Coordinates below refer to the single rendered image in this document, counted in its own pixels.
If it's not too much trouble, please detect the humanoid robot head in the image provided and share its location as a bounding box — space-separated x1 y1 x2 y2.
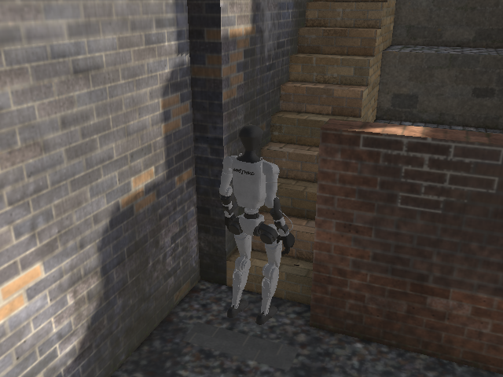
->
237 124 263 163

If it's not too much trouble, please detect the left robot forearm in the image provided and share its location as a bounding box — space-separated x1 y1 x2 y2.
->
218 191 233 218

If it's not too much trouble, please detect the robot right shin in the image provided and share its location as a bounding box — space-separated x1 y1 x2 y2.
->
261 267 279 315

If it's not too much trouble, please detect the left robot upper arm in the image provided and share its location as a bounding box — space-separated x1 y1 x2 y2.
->
219 156 237 196

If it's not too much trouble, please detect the right robot forearm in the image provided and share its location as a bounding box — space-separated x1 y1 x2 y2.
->
270 197 289 236

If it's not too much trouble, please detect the left robot hand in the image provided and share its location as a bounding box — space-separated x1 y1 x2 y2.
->
225 214 236 229

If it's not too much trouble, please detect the right robot upper arm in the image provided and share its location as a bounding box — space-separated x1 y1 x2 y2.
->
263 161 280 208

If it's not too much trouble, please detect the right robot hand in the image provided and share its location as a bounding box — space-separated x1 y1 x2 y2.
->
277 233 295 254

